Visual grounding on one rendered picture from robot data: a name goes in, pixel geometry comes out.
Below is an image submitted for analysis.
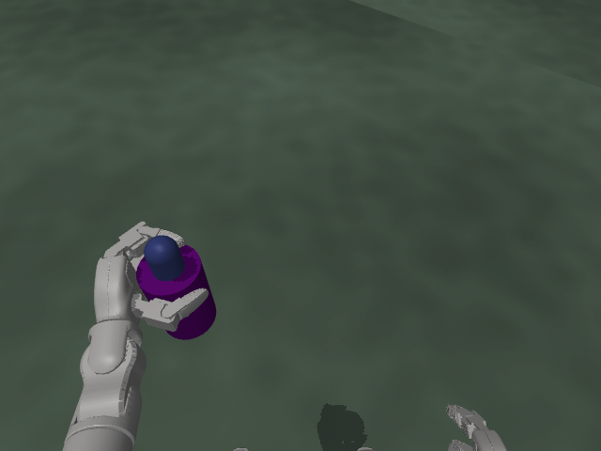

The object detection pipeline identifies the left robot arm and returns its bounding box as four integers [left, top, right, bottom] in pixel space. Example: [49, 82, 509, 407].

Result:
[62, 319, 146, 451]

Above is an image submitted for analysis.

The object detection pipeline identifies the right robot hand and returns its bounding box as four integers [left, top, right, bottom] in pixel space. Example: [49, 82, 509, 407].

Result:
[446, 404, 508, 451]

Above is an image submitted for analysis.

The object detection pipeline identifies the left robot hand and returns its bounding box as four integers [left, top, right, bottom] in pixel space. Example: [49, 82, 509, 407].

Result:
[94, 222, 208, 332]

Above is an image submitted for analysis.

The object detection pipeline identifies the bottle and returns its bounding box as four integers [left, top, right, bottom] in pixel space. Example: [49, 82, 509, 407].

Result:
[136, 235, 216, 340]

